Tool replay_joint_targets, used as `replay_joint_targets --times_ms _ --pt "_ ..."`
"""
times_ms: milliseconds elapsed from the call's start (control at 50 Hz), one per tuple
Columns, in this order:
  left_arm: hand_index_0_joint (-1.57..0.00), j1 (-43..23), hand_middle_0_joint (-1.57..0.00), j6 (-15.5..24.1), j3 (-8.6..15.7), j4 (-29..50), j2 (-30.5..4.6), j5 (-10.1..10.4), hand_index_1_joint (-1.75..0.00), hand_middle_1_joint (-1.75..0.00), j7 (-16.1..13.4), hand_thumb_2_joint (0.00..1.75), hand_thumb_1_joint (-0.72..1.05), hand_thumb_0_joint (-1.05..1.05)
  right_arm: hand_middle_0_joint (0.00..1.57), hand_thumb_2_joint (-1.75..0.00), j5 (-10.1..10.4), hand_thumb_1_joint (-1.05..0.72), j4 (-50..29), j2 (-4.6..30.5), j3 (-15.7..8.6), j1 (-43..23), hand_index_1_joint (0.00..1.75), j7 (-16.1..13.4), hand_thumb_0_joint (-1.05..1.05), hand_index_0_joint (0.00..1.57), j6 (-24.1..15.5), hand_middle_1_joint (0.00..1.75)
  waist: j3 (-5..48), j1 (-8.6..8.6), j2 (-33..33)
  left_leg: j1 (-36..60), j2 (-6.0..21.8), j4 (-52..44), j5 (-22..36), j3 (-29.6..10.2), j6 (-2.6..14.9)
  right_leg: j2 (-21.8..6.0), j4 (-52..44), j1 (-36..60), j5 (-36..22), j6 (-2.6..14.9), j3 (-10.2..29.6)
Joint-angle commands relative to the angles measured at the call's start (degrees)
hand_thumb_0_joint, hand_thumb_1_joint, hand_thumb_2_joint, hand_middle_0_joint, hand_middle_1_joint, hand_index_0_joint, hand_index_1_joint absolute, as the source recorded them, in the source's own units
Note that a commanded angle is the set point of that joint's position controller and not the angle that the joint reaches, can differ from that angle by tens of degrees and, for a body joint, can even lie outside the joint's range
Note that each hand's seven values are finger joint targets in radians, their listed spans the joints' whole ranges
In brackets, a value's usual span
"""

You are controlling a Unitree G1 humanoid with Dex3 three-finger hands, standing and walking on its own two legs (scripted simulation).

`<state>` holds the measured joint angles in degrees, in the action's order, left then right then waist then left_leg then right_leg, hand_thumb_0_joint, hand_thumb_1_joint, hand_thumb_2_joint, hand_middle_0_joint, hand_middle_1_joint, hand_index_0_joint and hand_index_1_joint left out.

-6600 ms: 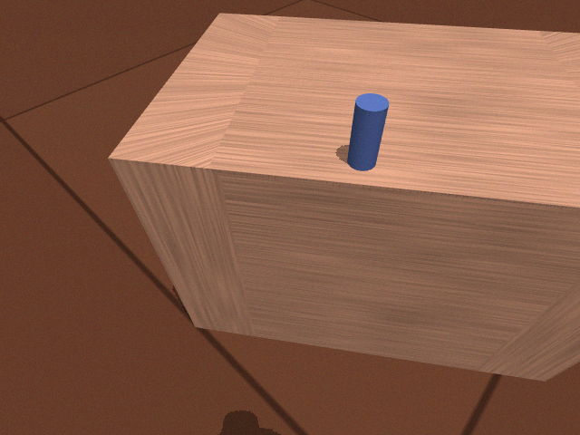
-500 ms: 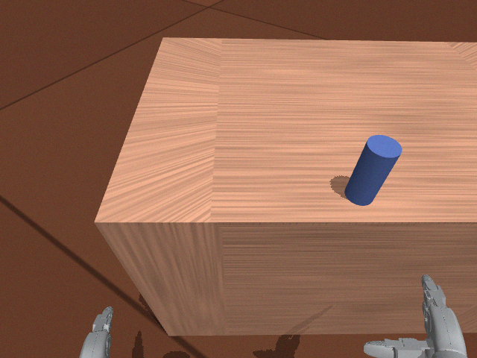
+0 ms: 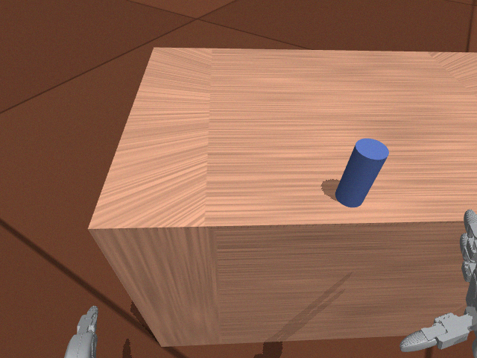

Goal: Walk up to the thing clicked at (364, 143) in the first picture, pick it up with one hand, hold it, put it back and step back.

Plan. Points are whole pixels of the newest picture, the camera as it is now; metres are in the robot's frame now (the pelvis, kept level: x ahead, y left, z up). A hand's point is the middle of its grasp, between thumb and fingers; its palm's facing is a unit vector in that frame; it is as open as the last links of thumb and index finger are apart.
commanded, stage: rise first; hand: right
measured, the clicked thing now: (359, 174) +0.41 -0.22 +0.09
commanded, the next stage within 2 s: go down in 0.86 s
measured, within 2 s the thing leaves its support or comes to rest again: neither
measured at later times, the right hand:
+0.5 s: hand (474, 282) +0.17 -0.26 +0.15, palm faces +0.40 +0.81 -0.43, open 17.4 cm
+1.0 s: hand out of the picture +0.17 -0.26 +0.19, palm faces +0.43 +0.79 -0.44, open 17.3 cm
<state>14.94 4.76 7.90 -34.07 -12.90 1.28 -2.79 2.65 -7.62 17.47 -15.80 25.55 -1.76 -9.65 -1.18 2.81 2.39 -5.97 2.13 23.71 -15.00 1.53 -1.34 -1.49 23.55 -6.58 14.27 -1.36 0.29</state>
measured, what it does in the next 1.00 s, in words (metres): stands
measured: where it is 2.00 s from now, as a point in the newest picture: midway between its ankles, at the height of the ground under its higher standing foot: outside the picture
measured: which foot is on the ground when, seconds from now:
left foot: down 0.00-1.00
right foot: down 0.00-1.00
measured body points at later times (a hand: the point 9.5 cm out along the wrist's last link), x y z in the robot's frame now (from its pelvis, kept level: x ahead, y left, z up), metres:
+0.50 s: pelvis -0.02 +0.00 +0.00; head -0.03 +0.03 +0.45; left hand +0.14 +0.26 -0.09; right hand +0.14 -0.30 +0.18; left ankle -0.02 +0.13 -0.74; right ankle -0.01 -0.14 -0.74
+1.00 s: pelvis -0.02 +0.00 +0.00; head -0.03 +0.03 +0.45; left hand +0.14 +0.26 -0.09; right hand +0.14 -0.30 +0.21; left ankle -0.02 +0.13 -0.74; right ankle -0.01 -0.14 -0.74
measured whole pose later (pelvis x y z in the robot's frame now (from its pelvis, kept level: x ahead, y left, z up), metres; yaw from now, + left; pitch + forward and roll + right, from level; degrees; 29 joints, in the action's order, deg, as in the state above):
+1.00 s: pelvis -0.02 +0.00 +0.00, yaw +0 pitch -4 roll +0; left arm 14.5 7.1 10.1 -37.1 -12.0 1.6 -1.8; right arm 3.1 -18.0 19.7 -23.6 22.4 -0.2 -19.2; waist -2.3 3.8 3.5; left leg -6.0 2.2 23.8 -13.6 1.9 -1.1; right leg -1.4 23.1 -6.6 12.4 -1.5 0.7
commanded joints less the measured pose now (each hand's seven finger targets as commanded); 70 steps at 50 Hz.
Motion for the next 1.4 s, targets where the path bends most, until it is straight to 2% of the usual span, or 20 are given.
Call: replay_joint_targets --times_ms 0,120,180,240,340,380,440,560,580,660,800,860,960,980,1020,1100,1160,1260,1340,1380 --pt "-0.06 -3.81 -0.06 2.64 3.04 7.48 -6.25 0.04 -0.06 -0.05 0.39 0.03 -0.56 0.00 0.05 -0.03 0.82 0.53 -14.39 9.81 -6.54 -3.38 0.05 -0.14 0.00 0.05 -5.03 0.05 2.30 -0.24 0.34 -0.75 -1.63 -2.99 12.33 2.76 0.99 1.70 -3.02 -0.47 -13.56 1.70 -3.03" --pt "-0.06 -2.75 -0.06 3.48 3.82 9.50 -7.00 -0.04 -0.06 -0.05 0.41 0.03 -0.56 0.00 0.05 -0.04 0.82 0.51 -16.39 12.39 -10.09 -3.35 0.05 -0.16 0.00 0.05 -6.74 0.05 2.76 0.06 -0.62 -0.43 -1.56 -3.11 11.81 3.03 1.02 1.59 -3.08 0.16 -13.49 1.85 -2.64" --pt "-0.06 -3.96 -0.06 3.65 4.11 7.22 -6.42 0.16 -0.06 -0.05 0.69 0.03 -0.56 0.00 0.05 -0.04 1.05 0.51 -17.42 10.60 -8.77 -3.64 0.05 0.16 0.00 0.05 -7.38 0.05 1.55 0.27 0.52 -1.18 -1.74 -2.85 10.77 3.00 1.28 1.44 -3.25 -0.38 -12.55 1.57 -2.62" --pt "-0.06 -4.58 -0.06 4.09 2.90 8.49 -5.65 0.12 -0.06 -0.05 0.89 0.03 -0.56 0.00 0.05 -0.04 1.03 0.51 -18.22 10.98 -9.51 -4.24 0.05 0.20 0.00 0.05 -8.22 0.05 1.27 0.61 -1.20 -1.10 -1.74 -3.54 8.56 3.00 1.17 1.62 -3.70 -0.69 -10.22 1.85 -2.67" --pt "-0.06 -4.80 -0.06 4.41 4.95 9.18 -7.30 0.12 -0.06 -0.05 0.64 0.04 -0.56 0.00 0.05 -0.04 1.13 0.51 -19.02 12.83 -11.99 -4.95 0.05 0.10 0.00 0.05 -9.54 0.05 1.89 0.88 -1.11 -0.86 -1.45 -3.88 7.84 2.82 1.12 1.96 -3.69 -0.52 -9.79 1.93 -2.70" --pt "-0.05 -4.78 -0.06 4.30 2.94 7.52 -5.34 0.12 -0.06 -0.05 0.91 0.04 -0.56 0.00 0.05 -0.04 1.08 0.51 -19.22 12.64 -11.73 -4.77 0.05 0.26 0.00 0.05 -9.94 0.05 1.31 1.15 0.37 -1.34 -1.43 -3.86 7.64 2.73 1.22 2.01 -3.79 -0.86 -9.53 1.85 -2.80" --pt "-0.06 -5.67 -0.06 4.80 4.88 9.22 -7.33 0.06 -0.06 -0.05 0.62 0.04 -0.56 0.00 0.05 -0.04 1.20 0.51 -19.75 12.68 -11.89 -7.54 0.05 0.26 0.00 0.05 -10.51 0.05 2.30 -0.05 -1.83 -1.29 -1.59 -4.27 6.37 2.87 1.06 1.97 -4.00 -0.48 -8.07 2.05 -2.54" --pt "-0.05 -4.11 -0.06 5.02 5.35 8.39 -7.82 0.03 -0.06 -0.05 0.40 0.05 -0.55 0.00 0.05 -0.04 1.19 0.53 -19.74 13.97 -13.22 -7.40 0.05 0.18 0.00 0.05 -11.39 0.05 1.55 0.44 0.19 -1.62 -1.56 -4.22 6.13 2.88 1.30 2.01 -4.54 -0.24 -7.76 1.85 -2.62" --pt "-0.05 -3.73 -0.06 4.94 3.83 5.89 -5.40 0.17 -0.06 -0.05 0.73 0.05 -0.56 0.00 0.05 -0.04 1.29 0.53 -19.11 11.76 -11.68 -7.44 0.05 0.49 0.00 0.05 -11.42 0.05 0.12 0.77 0.74 -2.26 -1.70 -4.25 4.90 3.04 1.38 1.94 -4.78 -0.87 -6.79 1.77 -2.57" --pt "-0.05 -5.93 -0.06 5.16 3.17 7.11 -5.12 0.11 -0.06 -0.06 0.88 0.06 -0.56 0.00 0.05 -0.05 1.23 0.52 -20.13 13.81 -13.56 -7.94 0.05 0.48 0.00 0.05 -12.03 0.05 1.84 1.02 -0.10 -1.57 -1.41 -4.67 5.39 2.56 1.13 2.27 -4.22 -0.93 -7.26 2.00 -2.75" --pt "-0.05 -5.73 -0.06 5.45 5.81 6.91 -7.85 0.08 -0.06 -0.06 0.46 0.07 -0.56 0.00 0.05 -0.05 1.50 0.51 -20.63 15.01 -15.20 -8.58 0.06 0.22 0.00 0.05 -12.81 0.06 1.66 1.01 -0.41 -0.91 -1.66 -4.03 7.15 3.00 1.26 1.99 -4.23 -0.47 -8.98 1.89 -2.41" --pt "-0.06 -5.24 -0.06 5.11 3.28 6.32 -4.58 0.22 -0.07 -0.06 0.93 0.07 -0.56 0.00 0.05 -0.06 1.48 0.50 -21.53 13.74 -14.22 -8.33 0.05 0.53 0.00 0.05 -12.99 0.05 2.06 1.33 0.16 -0.69 -1.66 -3.91 7.80 2.93 1.29 1.95 -3.98 -0.44 -9.90 1.83 -2.47" --pt "-0.07 -5.53 -0.06 4.92 5.03 5.67 -6.51 0.19 -0.04 -0.06 0.72 0.01 -0.50 0.00 0.03 -0.08 1.61 0.46 -21.98 14.79 -15.15 -9.39 0.06 0.60 0.00 0.04 -13.30 0.06 2.10 0.91 -0.60 -1.17 -1.59 -4.32 6.71 2.81 1.14 2.07 -4.22 -0.57 -8.80 1.92 -2.55" --pt "-0.05 -8.93 -0.05 5.47 3.06 8.99 -4.30 -1.34 -0.05 -0.05 1.02 0.04 -0.53 0.00 0.03 -0.06 1.24 0.50 -23.74 9.07 -13.61 -11.07 0.05 1.14 0.00 0.05 -15.88 0.05 5.23 -0.52 -5.69 -2.03 -2.23 -3.58 7.36 2.31 0.06 2.09 -2.77 1.25 -8.57 1.91 -1.76" --pt "-0.05 -6.87 -0.05 5.30 8.95 5.56 -10.09 -1.27 -0.05 -0.05 -0.07 0.04 -0.53 0.00 0.03 -0.06 1.68 0.54 -17.75 13.69 -18.13 -9.92 0.06 1.27 0.00 0.04 -16.30 0.06 3.33 -0.39 -4.06 -3.08 -2.07 -3.62 6.08 2.22 0.12 2.29 -3.17 0.54 -7.02 1.96 -1.75" --pt "-0.05 -8.43 -0.05 4.37 7.32 3.73 -7.66 -1.20 -0.05 -0.05 -0.74 0.04 -0.54 0.00 0.03 -0.06 2.93 0.53 -14.61 13.87 -17.99 -13.10 0.05 3.08 0.00 0.05 -15.38 0.05 2.64 -0.13 -1.78 -2.99 -2.03 -3.04 8.69 2.15 0.16 2.31 -2.98 -0.53 -9.00 1.76 -1.67" --pt "-0.05 -10.03 -0.05 3.95 2.83 2.23 -3.67 -0.98 -0.04 -0.05 -0.85 0.04 -0.54 0.00 0.03 -0.06 3.76 0.53 -14.20 14.30 -17.29 -17.06 0.05 5.36 0.00 0.04 -14.19 0.05 2.45 -0.34 0.85 -3.73 -2.10 -3.11 7.67 2.04 0.45 2.12 -3.29 -1.18 -7.70 1.55 -1.49" --pt "-0.05 -12.25 -0.05 4.57 2.96 3.38 -6.34 -0.96 -0.04 -0.05 -2.83 0.04 -0.54 0.00 0.03 -0.07 5.70 0.52 -10.90 20.19 -20.67 -24.22 0.06 8.86 0.00 0.04 -12.46 0.06 4.56 -0.40 1.05 -2.69 -2.06 -3.33 7.34 2.15 0.44 2.20 -3.31 -1.25 -6.69 1.54 -1.02" --pt "-0.06 -10.32 -0.05 4.79 3.52 4.88 -8.54 -0.72 -0.04 -0.05 -5.19 0.04 -0.53 0.00 0.03 -0.07 8.74 0.52 -4.36 24.88 -23.72 -30.56 0.05 12.25 0.00 0.04 -9.23 0.05 9.90 -1.51 -0.19 -0.83 -1.39 -3.13 13.58 1.66 -0.04 2.59 -1.58 1.46 -12.15 1.91 -1.18" --pt "-0.05 -7.46 -0.05 4.50 0.77 1.63 -6.42 -0.46 -0.04 -0.05 -5.62 0.04 -0.54 0.00 0.03 -0.06 9.95 0.51 -0.10 26.46 -24.14 -32.09 0.05 14.45 0.00 0.04 -7.10 0.05 7.76 -0.90 1.24 -1.93 -1.33 -3.14 12.84 1.83 0.16 2.64 -2.01 0.52 -11.55 1.83 -1.15"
